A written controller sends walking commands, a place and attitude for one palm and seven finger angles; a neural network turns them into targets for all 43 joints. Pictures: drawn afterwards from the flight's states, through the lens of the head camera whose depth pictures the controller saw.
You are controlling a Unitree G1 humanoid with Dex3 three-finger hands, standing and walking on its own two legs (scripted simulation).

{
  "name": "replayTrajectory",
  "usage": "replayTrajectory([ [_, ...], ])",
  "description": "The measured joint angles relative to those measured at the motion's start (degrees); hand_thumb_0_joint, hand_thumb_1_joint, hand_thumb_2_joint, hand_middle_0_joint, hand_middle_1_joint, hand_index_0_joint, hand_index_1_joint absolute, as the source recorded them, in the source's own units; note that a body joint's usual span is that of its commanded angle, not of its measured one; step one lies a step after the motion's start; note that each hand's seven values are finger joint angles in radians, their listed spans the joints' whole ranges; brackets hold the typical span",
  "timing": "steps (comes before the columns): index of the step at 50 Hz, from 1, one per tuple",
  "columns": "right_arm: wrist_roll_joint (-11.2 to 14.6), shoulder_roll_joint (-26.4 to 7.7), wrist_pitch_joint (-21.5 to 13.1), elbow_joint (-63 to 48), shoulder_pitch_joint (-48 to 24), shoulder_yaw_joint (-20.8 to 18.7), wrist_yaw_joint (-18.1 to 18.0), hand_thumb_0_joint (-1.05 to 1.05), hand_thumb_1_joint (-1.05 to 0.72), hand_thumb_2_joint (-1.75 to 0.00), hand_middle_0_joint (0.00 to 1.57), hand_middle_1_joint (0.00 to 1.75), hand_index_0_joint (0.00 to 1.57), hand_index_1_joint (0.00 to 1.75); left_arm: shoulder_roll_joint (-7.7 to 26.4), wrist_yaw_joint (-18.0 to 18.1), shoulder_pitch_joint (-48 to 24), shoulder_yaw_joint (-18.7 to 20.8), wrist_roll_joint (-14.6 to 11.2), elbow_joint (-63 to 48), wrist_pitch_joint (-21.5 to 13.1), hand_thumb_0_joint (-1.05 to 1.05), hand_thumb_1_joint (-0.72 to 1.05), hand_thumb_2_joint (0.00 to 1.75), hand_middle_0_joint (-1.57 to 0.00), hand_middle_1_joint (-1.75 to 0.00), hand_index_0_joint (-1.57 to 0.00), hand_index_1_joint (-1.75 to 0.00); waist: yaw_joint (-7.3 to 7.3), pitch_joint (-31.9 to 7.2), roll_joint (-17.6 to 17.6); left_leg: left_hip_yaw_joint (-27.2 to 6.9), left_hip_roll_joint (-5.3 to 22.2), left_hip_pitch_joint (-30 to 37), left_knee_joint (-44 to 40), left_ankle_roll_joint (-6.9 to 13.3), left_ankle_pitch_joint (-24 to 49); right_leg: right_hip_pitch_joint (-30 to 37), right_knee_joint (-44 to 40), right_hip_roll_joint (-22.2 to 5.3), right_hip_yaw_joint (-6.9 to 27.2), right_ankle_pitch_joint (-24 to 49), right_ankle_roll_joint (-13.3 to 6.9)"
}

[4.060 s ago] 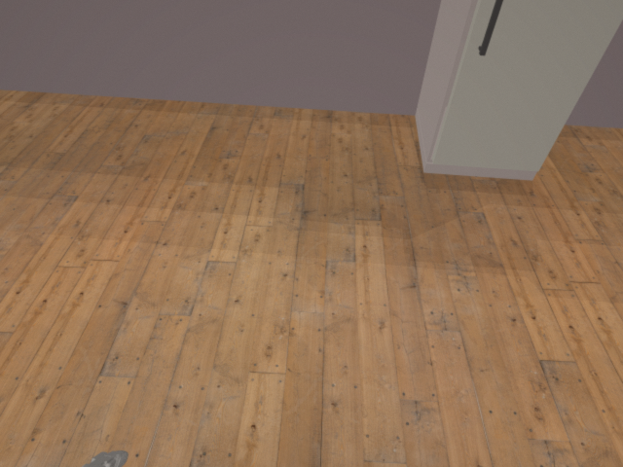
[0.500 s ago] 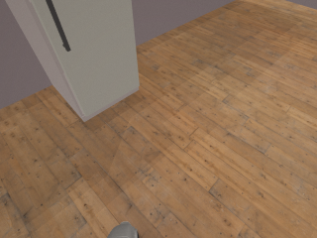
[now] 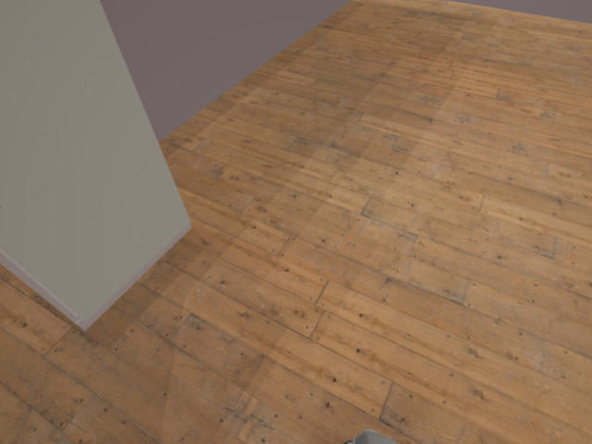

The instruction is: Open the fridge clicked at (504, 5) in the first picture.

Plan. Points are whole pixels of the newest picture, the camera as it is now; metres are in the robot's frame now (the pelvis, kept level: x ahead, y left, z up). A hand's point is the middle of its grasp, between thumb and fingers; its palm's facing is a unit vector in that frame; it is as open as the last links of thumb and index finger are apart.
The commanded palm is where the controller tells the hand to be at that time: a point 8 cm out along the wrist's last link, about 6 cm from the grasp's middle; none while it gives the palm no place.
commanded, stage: walk to a spot facing it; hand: left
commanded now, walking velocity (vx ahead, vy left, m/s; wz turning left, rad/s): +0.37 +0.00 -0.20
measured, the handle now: out of the picture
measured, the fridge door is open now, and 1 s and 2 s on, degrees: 0 0 0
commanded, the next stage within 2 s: turn to face it in 0.66 s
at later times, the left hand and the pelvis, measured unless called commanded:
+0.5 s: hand (190, 443) +0.16 +0.18 -0.18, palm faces +0.09 -0.99 -0.13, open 7.3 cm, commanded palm none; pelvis +0.22 +0.02 +0.00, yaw -2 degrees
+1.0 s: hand (235, 241) +0.54 +0.15 -0.15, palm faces -0.16 -0.96 -0.23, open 7.4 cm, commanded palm none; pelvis +0.38 +0.00 +0.00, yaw -7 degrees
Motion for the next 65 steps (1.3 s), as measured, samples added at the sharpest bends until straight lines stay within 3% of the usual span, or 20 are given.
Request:
replayTrajectory([
  [2, 0.4, 0.3, 0.7, 0.8, 0.7, 0.2, 0.3, 0.00, -0.92, -0.90, 0.20, 0.30, 0.20, 0.30, 0.2, 0.2, -0.4, 0.0, 0.2, -0.1, -1.7, 0.00, 0.91, 0.90, -0.19, -0.30, -0.20, -0.30, 0.50, 0.4, 0.6, -2.2, 2.6, -3.7, 12.7, 0.6, -4.0, 1.1, 0.4, 1.4, -0.5, 1.0, -1.8],
  [5, 1.0, 0.1, 2.1, 1.0, -1.6, 0.4, 0.6, 0.00, -0.91, -0.90, 0.20, 0.30, 0.20, 0.30, -0.6, 1.1, -0.2, -0.3, -0.6, 0.5, -2.8, 0.00, 0.91, 0.89, -0.19, -0.30, -0.20, -0.30, 0.98, 1.5, 1.4, -11.6, 1.5, -15.0, 37.1, 2.6, -2.9, 3.5, 2.2, 2.8, -1.0, -2.9, -2.7],
  [8, 0.6, -0.2, 2.2, -0.4, -4.7, 0.3, 0.5, 0.01, -0.91, -0.90, 0.20, 0.30, 0.20, 0.30, -1.4, 1.9, 2.1, -0.7, -0.9, 1.7, -2.8, 0.00, 0.91, 0.89, -0.19, -0.30, -0.20, -0.30, 1.46, 0.6, 1.3, -14.2, 1.3, -23.8, 43.7, 3.1, 2.8, 8.3, -3.3, 3.8, -0.8, -2.4, -2.1],
  [15, 0.4, -1.3, 2.0, -5.0, -11.4, -0.5, 0.8, 0.01, -0.93, -0.90, 0.20, 0.30, 0.20, 0.30, -1.6, 2.1, 8.0, -1.3, -0.5, 5.6, -2.9, 0.00, 0.93, 0.89, -0.20, -0.30, -0.20, -0.30, 2.15, -2.0, 0.7, -14.3, 2.6, -31.9, 27.7, 1.7, 10.3, 17.1, -13.1, 5.1, -0.3, -2.1, -1.5],
  [23, 0.6, -1.6, 1.2, -6.5, -15.3, -0.1, 1.8, 0.00, -0.92, -0.90, 0.20, 0.30, 0.19, 0.30, -1.8, 1.7, 12.6, -1.6, -0.5, 8.0, -2.8, 0.00, 0.91, 0.89, -0.20, -0.30, -0.20, -0.30, 4.99, -1.6, -1.1, -12.1, 0.8, -26.5, 10.0, 2.6, 12.4, 24.2, -13.1, 4.6, -0.3, -8.6, 1.7],
  [25, 0.3, -1.4, 0.1, -6.8, -15.8, 0.0, 1.6, 0.00, -0.92, -0.90, 0.20, 0.30, 0.19, 0.30, -1.8, 1.7, 13.6, -1.5, -0.7, 8.5, -2.4, 0.00, 0.91, 0.89, -0.20, -0.30, -0.20, -0.30, 5.06, -1.1, -2.1, -10.8, -0.4, -23.8, 7.5, 4.1, 14.1, 23.4, -7.3, 3.2, 0.5, -12.5, 2.4],
  [28, -0.1, -0.4, -1.3, -7.3, -15.8, 0.5, 1.0, 0.00, -0.92, -0.90, 0.20, 0.30, 0.20, 0.30, -1.5, 1.5, 12.7, -1.5, -0.9, 9.3, -1.0, 0.01, 0.91, 0.89, -0.20, -0.30, -0.20, -0.30, 4.70, 0.1, -3.1, -8.5, -1.0, -21.7, 10.4, 6.6, 9.9, 14.5, 16.1, 2.4, 3.8, -16.1, 0.8],
  [30, 0.0, 0.3, -1.5, -7.0, -14.4, 0.9, 0.4, 0.00, -0.91, -0.90, 0.20, 0.30, 0.20, 0.30, -1.2, 1.3, 11.4, -1.2, -0.7, 9.2, -0.6, 0.01, 0.91, 0.89, -0.20, -0.30, -0.20, -0.30, 4.07, 0.1, -3.0, -7.2, -1.3, -18.7, 7.9, 6.6, 9.1, 8.4, 26.8, 2.0, 4.3, -13.1, 0.4],
  [33, 0.5, 0.7, -1.9, -6.0, -11.8, 0.1, -1.1, -0.01, -0.94, -0.90, 0.20, 0.30, 0.20, 0.30, -0.5, 1.2, 8.9, -0.5, -0.5, 7.4, -0.1, 0.01, 0.91, 0.89, -0.19, -0.30, -0.20, -0.30, 3.41, 0.2, -2.9, -5.3, -1.9, -14.0, 2.7, 6.5, 9.6, 1.0, 31.9, 0.7, 4.5, -8.0, 1.0],
  [37, 0.6, 0.1, -1.4, -3.9, -7.9, 0.3, -1.4, -0.01, -0.95, -0.90, 0.20, 0.30, 0.20, 0.30, 0.7, 1.0, 5.2, 0.6, -0.2, 4.1, 1.0, 0.01, 0.91, 0.89, -0.19, -0.30, -0.20, -0.30, 3.05, 0.0, -2.9, -3.0, -2.2, -9.3, -1.8, 6.0, 9.4, -5.4, 29.9, -0.6, 4.3, -3.3, 2.4],
  [40, 0.5, 0.3, -0.6, -2.4, -5.5, 0.5, -1.4, -0.01, -0.94, -0.90, 0.20, 0.30, 0.20, 0.30, 1.2, 0.9, 2.4, 1.0, -0.3, 2.2, 1.7, 0.01, 0.91, 0.90, -0.19, -0.30, -0.20, -0.30, 2.49, 0.3, -2.6, -1.5, -2.0, -6.7, -3.2, 5.2, 8.3, -6.9, 23.5, -1.2, 3.3, -0.5, 3.1],
  [46, 0.5, 1.4, 0.6, 0.3, -1.2, 1.1, -1.0, 0.00, -0.92, -0.90, 0.20, 0.30, 0.20, 0.30, 1.0, 1.8, -2.7, -0.6, -0.3, 0.7, 0.0, 0.00, 0.91, 0.90, -0.19, -0.30, -0.20, -0.30, -1.00, 1.5, -1.2, -2.1, -0.8, -4.8, 1.3, 2.7, 3.0, 1.4, 0.0, 0.1, 1.1, 3.5, 2.4],
  [47, 0.7, 1.9, 0.8, 0.8, -0.1, 1.3, -0.8, 0.00, -0.92, -0.90, 0.20, 0.30, 0.20, 0.30, 0.9, 1.9, -3.1, -1.0, -0.2, 0.5, -0.7, 0.00, 0.91, 0.90, -0.19, -0.30, -0.20, -0.30, -1.23, 1.1, -1.4, -2.7, -0.7, -5.3, 3.7, 2.1, 1.3, 3.8, -3.5, 0.1, 0.6, 6.2, 2.2],
  [48, 0.9, 2.0, 1.3, 1.4, 0.4, 1.4, -0.6, 0.00, -0.92, -0.90, 0.20, 0.30, 0.20, 0.30, 0.5, 2.2, -3.6, -1.3, -0.1, 0.6, -1.5, 0.00, 0.91, 0.90, -0.19, -0.30, -0.20, -0.30, -1.17, 0.8, -0.8, -4.0, 0.1, -6.9, 7.7, 2.0, -0.4, 4.5, -3.5, 0.2, -0.1, 3.3, 1.5],
  [51, 1.7, 2.0, 3.8, 1.3, -0.8, 1.2, -0.6, 0.00, -0.91, -0.90, 0.20, 0.30, 0.20, 0.30, -1.7, 2.4, -5.2, -2.5, -0.5, 0.1, -2.2, 0.00, 0.91, 0.89, -0.19, -0.30, -0.20, -0.30, -1.80, 1.7, 1.2, -12.2, -0.5, -15.1, 25.1, 1.9, -8.0, 5.3, -0.9, -0.2, -2.7, -1.3, -0.2],
  [55, 1.6, 1.6, 5.5, -0.7, -4.1, 0.7, -0.2, 0.00, -0.91, -0.90, 0.20, 0.30, 0.20, 0.30, -3.8, 3.1, -5.0, -3.1, -0.6, -0.6, -1.1, 0.00, 0.91, 0.89, -0.20, -0.30, -0.20, -0.30, -1.04, 1.5, 0.9, -15.0, -1.4, -23.7, 37.5, 1.2, -6.0, 8.0, -3.4, -1.7, -4.9, -0.7, 0.2],
  [60, 1.1, 0.1, 6.0, -5.1, -8.0, -0.4, 0.6, 0.00, -0.91, -0.90, 0.20, 0.30, 0.20, 0.30, -3.2, 3.6, -4.0, -1.9, -0.5, -1.4, 0.5, -0.02, 0.92, 0.89, -0.20, -0.30, -0.21, -0.30, -0.49, 0.0, -0.3, -14.0, -0.5, -27.0, 32.7, 0.9, -1.8, 9.5, -4.5, -3.5, -8.0, -0.6, 1.4],
  [65, 0.8, -2.3, 5.1, -9.4, -10.1, -1.2, 1.2, 0.00, -0.91, -0.90, 0.20, 0.30, 0.20, 0.30, -0.1, 3.4, -3.2, -0.8, -0.4, -2.4, 2.2, -0.01, 0.92, 0.89, -0.20, -0.30, -0.21, -0.30, 0.39, -0.3, -1.7, -13.4, -0.7, -22.6, 16.2, 1.4, 4.0, 7.4, 1.9, -6.1, -10.6, -3.7, 3.2],
])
